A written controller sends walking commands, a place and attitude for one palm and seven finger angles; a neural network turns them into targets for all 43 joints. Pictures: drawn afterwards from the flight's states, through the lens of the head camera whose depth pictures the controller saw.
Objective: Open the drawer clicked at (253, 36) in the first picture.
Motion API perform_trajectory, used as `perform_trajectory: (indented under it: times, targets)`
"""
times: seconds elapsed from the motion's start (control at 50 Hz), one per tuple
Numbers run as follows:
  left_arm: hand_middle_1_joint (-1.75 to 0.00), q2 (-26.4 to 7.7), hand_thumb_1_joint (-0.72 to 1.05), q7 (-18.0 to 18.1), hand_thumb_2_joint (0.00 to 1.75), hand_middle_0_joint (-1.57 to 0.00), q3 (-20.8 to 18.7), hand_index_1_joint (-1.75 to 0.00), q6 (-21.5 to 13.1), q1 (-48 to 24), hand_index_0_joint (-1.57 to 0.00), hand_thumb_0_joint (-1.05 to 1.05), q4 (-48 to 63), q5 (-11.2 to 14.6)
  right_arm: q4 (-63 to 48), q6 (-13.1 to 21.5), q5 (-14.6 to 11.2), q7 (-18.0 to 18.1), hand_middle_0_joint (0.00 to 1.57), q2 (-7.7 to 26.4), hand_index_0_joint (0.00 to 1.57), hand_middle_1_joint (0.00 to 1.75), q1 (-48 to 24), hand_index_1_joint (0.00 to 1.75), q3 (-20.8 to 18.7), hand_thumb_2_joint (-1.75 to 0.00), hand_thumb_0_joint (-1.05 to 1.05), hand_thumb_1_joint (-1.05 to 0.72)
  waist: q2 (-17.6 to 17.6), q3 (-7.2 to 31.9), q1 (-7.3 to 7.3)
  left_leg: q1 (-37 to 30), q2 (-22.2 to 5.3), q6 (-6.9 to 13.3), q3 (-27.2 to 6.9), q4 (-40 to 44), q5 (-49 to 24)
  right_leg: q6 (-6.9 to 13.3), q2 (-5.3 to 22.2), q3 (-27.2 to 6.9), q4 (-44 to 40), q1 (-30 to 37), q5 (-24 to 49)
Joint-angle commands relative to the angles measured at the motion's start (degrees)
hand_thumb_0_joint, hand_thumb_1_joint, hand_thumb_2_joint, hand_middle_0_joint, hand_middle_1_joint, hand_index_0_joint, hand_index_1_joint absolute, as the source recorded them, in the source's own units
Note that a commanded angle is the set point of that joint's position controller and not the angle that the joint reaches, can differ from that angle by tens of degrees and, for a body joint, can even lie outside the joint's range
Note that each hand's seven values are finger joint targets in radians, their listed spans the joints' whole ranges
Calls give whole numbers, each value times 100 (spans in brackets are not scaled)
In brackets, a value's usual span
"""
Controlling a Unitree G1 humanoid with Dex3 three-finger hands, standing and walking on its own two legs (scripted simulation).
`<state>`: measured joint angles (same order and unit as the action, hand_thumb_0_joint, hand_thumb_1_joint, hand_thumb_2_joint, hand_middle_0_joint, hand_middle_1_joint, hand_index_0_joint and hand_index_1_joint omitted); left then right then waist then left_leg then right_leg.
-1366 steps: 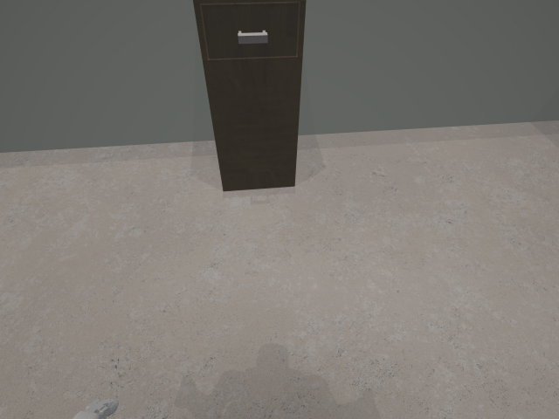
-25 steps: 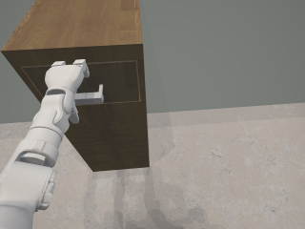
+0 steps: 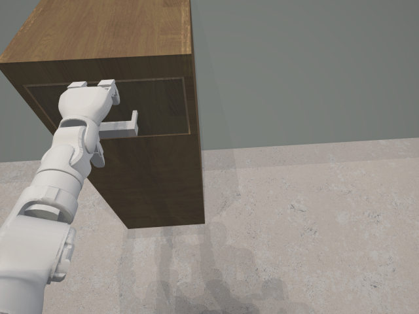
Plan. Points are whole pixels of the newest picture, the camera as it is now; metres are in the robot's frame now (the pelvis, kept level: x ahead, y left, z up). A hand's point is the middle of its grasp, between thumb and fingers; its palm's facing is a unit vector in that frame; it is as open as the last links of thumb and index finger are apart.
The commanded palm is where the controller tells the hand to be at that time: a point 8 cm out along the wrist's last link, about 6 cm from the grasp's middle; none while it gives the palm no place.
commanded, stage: re-aim the fingers above the handle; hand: left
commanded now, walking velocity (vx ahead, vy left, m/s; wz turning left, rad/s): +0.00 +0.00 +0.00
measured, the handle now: (115, 122) +0.53 +0.22 +0.03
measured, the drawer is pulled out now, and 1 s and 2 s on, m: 0.00 0.00 0.00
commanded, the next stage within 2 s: lower the fingers behind the handle in 1.74 s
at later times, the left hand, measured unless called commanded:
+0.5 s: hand (95, 132) +0.46 +0.23 +0.08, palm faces -0.09 +0.01 -1.00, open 13.8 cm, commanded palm +0.45 +0.23 +0.14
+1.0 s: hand (109, 129) +0.47 +0.20 +0.07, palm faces -0.06 -0.03 -1.00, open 13.8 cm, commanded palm +0.45 +0.22 +0.15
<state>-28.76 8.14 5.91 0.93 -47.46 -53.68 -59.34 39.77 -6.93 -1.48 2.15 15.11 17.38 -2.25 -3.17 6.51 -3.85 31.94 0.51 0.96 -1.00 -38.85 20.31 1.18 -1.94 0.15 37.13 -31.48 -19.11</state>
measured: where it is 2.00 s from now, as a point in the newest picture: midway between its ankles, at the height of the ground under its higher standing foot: outside the picture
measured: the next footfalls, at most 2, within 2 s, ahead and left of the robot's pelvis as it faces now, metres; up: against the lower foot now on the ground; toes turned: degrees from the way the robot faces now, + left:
none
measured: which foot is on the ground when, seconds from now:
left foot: down 0.00-1.00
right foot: down 0.00-1.00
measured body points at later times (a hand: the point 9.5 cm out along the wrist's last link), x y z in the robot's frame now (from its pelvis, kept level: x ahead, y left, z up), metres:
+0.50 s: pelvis +0.00 +0.00 +0.00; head +0.06 -0.01 +0.45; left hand +0.46 +0.23 +0.13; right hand +0.04 -0.27 -0.13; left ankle -0.02 +0.11 -0.72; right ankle -0.02 -0.11 -0.72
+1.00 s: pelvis +0.00 +0.01 +0.00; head +0.05 +0.00 +0.45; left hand +0.46 +0.20 +0.13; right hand +0.03 -0.25 -0.13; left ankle -0.02 +0.11 -0.72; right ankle -0.02 -0.11 -0.72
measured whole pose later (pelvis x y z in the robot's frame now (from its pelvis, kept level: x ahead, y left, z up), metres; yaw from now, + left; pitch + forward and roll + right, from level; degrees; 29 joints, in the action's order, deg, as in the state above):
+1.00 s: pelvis +0.00 +0.01 +0.00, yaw -1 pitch +13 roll -1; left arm -26.5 8.2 4.7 -0.7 -44.8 -52.2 -60.0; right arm 39.5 -6.3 -1.3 2.6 13.7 19.7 -1.8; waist -3.0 6.6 -4.9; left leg 31.2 0.6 1.8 0.6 -38.2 19.9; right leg 0.4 -1.8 -1.5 36.3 -31.2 -18.1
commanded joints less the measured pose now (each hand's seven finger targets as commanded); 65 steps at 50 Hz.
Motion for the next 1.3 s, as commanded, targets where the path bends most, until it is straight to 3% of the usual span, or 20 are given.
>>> perform_trajectory:
  times: [0.0,0.06,0.12,0.18,0.2,0.28,0.36,0.4,0.46,0.56,0.6,0.64,0.72,0.78,0.82,0.88,0.96,1.04,1.16,1.28]
  targets:
    - [-120,-1407,-50,69,30,-30,-484,-120,-82,-2639,-30,0,987,28,-501,149,6,123,20,840,20,30,429,30,-263,-90,0,-90,230,1961,-156,-1002,107,196,218,261,-2107,49,-65,-32,-380,1072,2136]
    - [-120,-1791,-50,118,30,-30,-854,-120,-384,-2699,-30,0,1307,-2,-557,190,54,165,20,819,20,30,460,30,-286,-90,0,-90,230,2416,-44,-984,114,217,230,221,-2280,47,-41,-106,-312,1428,2381]
    - [-120,-2237,-50,298,30,-30,-1309,-120,-492,-2215,-30,0,1281,-78,-609,198,56,172,20,782,20,30,435,30,-273,-90,0,-90,82,2506,160,-795,129,191,291,205,-2473,43,-44,-127,-201,1646,2681]
    - [-120,-2243,-50,538,30,-30,-1287,-120,-368,-2210,-30,0,1084,-175,-561,225,30,136,20,789,20,30,422,30,-262,-90,0,-90,97,2181,120,-571,99,160,316,259,-2288,33,-60,-94,-228,1480,2472]
    - [-120,-2309,-50,594,30,-30,-1413,-120,-303,-1960,-30,0,1046,-175,-571,242,28,119,20,795,20,30,429,30,-287,-90,0,-90,122,2225,211,-589,103,157,342,279,-2323,43,-71,-91,-231,1561,2505]
    - [-120,-1939,-50,525,30,-30,-1025,-120,-105,-1980,-30,0,1156,-133,-561,265,-2,86,20,851,20,30,487,30,-333,-90,0,-90,110,2499,42,-927,68,181,383,264,-2569,10,-79,-79,-290,1580,2757]
    - [-120,-1078,-50,159,30,-30,-227,-120,-125,-2331,-30,0,1419,85,-507,287,-35,111,20,880,20,30,512,30,-386,-90,0,-90,263,2119,-310,-1309,46,233,290,301,-2358,1,-103,-37,-520,1133,2358]
    - [-120,-1209,-50,43,30,-30,-282,-120,-248,-2588,-30,0,1563,124,-444,312,-33,166,20,890,20,30,527,30,-391,-90,0,-90,119,2020,-318,-1445,57,239,232,313,-2230,12,-107,-31,-537,925,2114]
    - [-120,-842,-50,0,30,-30,44,-120,-481,-3088,-30,0,1841,140,-399,353,11,193,20,814,20,30,527,30,-370,-90,0,-90,-121,1917,-416,-1670,63,222,145,277,-2283,60,-112,20,-533,584,1852]
    - [-120,-2028,-50,460,30,-30,-1120,-120,-491,-2826,-30,0,1303,-60,-387,325,58,150,20,815,20,30,473,30,-275,-90,0,-90,-146,2168,-8,-1180,103,134,126,247,-2321,130,-111,42,-267,884,1878]
    - [-120,-2159,-50,661,30,-30,-1239,-120,-244,-2608,-30,0,845,-166,-431,303,54,125,20,767,20,30,403,30,-207,-90,0,-90,-88,2011,93,-863,104,94,170,268,-2231,123,-106,84,-183,912,1856]
    - [-120,-2149,-50,755,30,-30,-1135,-120,42,-2542,-30,0,524,-252,-464,292,54,94,20,795,20,30,351,30,-175,-90,0,-90,21,1882,93,-649,81,74,234,327,-2053,97,-93,84,-218,940,1790]
    - [-120,-1147,-50,509,30,-30,-395,-120,310,-2451,-30,0,687,-169,-580,289,33,3,20,835,20,30,518,30,-286,-90,0,-90,18,2561,-43,-1271,-10,96,268,216,-2752,68,-120,116,-188,949,2233]
    - [-120,-1269,-50,359,30,-30,-502,-120,377,-2437,-30,0,734,-122,-576,177,29,12,20,874,20,30,511,30,-284,-90,0,-90,286,2492,-85,-1293,-17,141,245,218,-2833,38,-119,93,-240,1030,2352]
    - [-120,-1061,-50,251,30,-30,-368,-120,313,-2463,-30,0,902,-18,-606,179,14,43,20,856,20,30,463,30,-281,-90,0,-90,430,2200,-138,-1223,-1,175,243,296,-2472,28,-109,95,-345,999,2174]
    - [-120,-1108,-50,218,30,-30,-369,-120,-38,-2790,-30,0,1504,20,-632,226,24,111,20,815,20,30,422,30,-303,-90,0,-90,167,2224,-164,-1381,23,208,184,320,-2395,51,-104,43,-404,971,2037]
    - [-120,-1605,-50,411,30,-30,-784,-120,-315,-2876,-30,0,1573,-96,-520,279,54,159,20,794,20,30,436,30,-297,-90,0,-90,-20,2121,-97,-1283,42,178,161,317,-2321,98,-118,24,-374,943,1920]
    - [-120,-1557,-50,694,30,-30,-800,-120,-160,-2745,-30,0,1124,-197,-424,351,33,91,20,757,20,30,469,30,-276,-90,0,-90,-260,1954,-28,-1192,34,101,156,363,-2196,141,-144,97,-309,707,1640]
    - [-120,-867,-50,462,30,-30,-134,-120,284,-2808,-30,0,527,-87,-386,342,11,33,20,845,20,30,584,30,-300,-90,0,-90,164,2015,-273,-1185,11,130,204,387,-2000,81,-124,95,-435,727,1636]
    - [-120,-1026,-50,87,30,-30,-179,-120,-123,-3128,-30,0,1070,43,-421,351,26,158,20,842,20,30,615,30,-318,-90,0,-90,182,2218,-339,-1304,54,216,183,281,-2108,36,-83,-17,-436,847,1941]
